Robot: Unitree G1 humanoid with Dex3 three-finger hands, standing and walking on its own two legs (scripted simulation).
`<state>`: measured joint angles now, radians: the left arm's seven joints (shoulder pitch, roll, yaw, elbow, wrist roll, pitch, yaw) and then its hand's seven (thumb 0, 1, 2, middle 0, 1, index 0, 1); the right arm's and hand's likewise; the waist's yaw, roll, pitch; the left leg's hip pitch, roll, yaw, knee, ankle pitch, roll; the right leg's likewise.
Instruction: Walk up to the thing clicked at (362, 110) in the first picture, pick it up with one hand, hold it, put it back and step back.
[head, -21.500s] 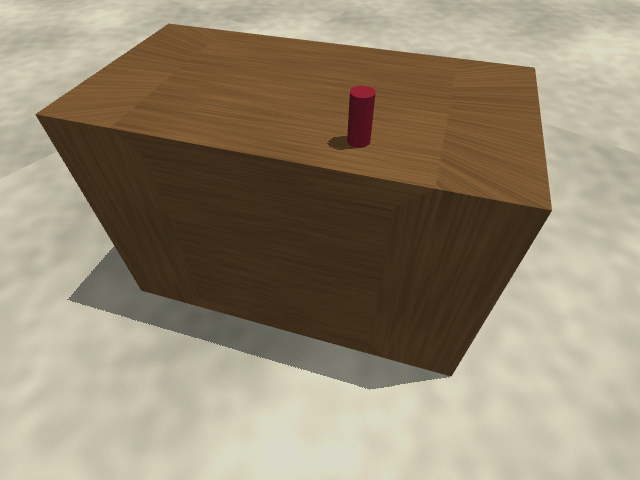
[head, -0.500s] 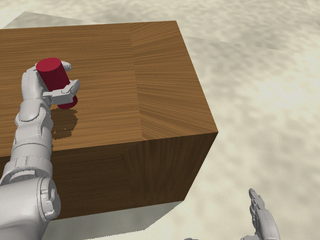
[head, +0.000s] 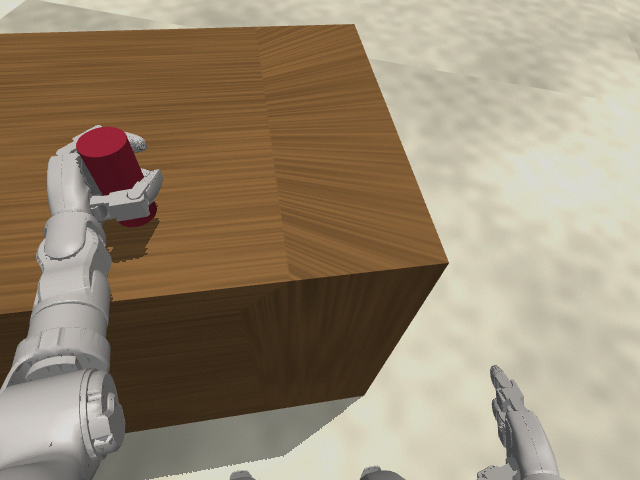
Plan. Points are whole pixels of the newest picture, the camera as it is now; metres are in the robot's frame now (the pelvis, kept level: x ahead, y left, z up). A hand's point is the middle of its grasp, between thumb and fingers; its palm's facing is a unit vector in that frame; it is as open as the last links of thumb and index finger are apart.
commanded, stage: lower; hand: left
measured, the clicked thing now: (120, 180) +0.48 +0.21 +0.10
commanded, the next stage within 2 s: loosen in 0.12 s
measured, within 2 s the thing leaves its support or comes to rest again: rests again in 0.30 s
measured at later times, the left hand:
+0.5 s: hand (132, 181) +0.48 +0.19 +0.09, palm faces +0.18 -0.98 +0.02, open 7.5 cm
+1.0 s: hand (121, 174) +0.48 +0.21 +0.10, palm faces +0.20 -0.98 +0.00, open 15.8 cm
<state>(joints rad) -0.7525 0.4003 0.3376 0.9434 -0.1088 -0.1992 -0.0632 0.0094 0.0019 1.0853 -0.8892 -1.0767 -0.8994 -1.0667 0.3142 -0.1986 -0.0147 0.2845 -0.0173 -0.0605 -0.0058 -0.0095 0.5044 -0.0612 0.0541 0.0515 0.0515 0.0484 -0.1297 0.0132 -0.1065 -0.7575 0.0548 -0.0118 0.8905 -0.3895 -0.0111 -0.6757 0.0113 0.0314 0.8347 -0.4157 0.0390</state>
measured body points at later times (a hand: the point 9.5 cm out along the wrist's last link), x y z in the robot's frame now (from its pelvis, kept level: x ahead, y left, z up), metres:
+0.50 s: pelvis -0.01 -0.01 -0.01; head +0.08 +0.01 +0.43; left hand +0.46 +0.25 +0.10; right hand +0.15 -0.26 -0.04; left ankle +0.02 +0.12 -0.69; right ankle -0.01 -0.15 -0.69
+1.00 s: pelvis -0.01 -0.01 -0.01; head +0.08 +0.01 +0.43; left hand +0.47 +0.26 +0.10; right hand +0.15 -0.27 -0.03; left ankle +0.02 +0.12 -0.69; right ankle -0.01 -0.15 -0.69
